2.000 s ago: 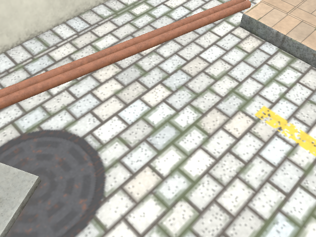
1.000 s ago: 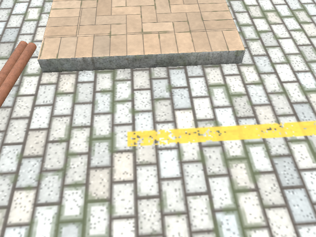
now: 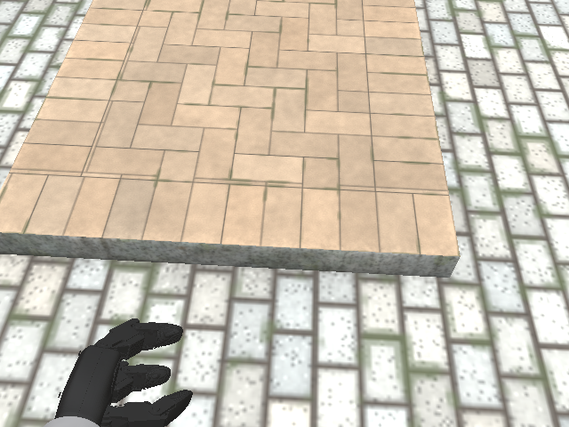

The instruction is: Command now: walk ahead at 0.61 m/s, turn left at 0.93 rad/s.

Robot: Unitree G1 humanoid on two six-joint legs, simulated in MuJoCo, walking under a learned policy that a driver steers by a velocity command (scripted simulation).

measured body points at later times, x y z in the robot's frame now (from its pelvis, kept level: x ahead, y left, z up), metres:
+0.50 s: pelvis +0.24 -0.02 -0.02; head +0.26 +0.02 +0.43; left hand +0.15 +0.27 -0.14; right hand +0.57 -0.13 -0.06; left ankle +0.27 +0.09 -0.74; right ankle +0.26 -0.17 -0.72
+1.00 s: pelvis +0.31 -0.02 +0.00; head +0.34 -0.01 +0.45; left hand +0.20 +0.26 -0.08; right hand +0.65 -0.05 -0.08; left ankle +0.23 +0.06 -0.68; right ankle +0.43 -0.07 -0.73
